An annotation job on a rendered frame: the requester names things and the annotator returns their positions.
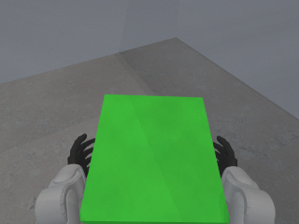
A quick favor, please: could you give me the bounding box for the robot left hand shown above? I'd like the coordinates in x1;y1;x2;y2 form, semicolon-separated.
67;133;95;178

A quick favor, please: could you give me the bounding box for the left robot forearm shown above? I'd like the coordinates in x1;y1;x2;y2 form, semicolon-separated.
35;163;87;224

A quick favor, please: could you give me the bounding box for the right robot forearm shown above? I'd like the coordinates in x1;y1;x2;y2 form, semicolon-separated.
221;166;276;224

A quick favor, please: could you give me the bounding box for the carton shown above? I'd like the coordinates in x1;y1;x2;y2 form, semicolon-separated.
79;94;231;224

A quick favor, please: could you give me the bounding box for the robot right hand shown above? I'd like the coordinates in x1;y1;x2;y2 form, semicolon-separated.
212;136;237;177

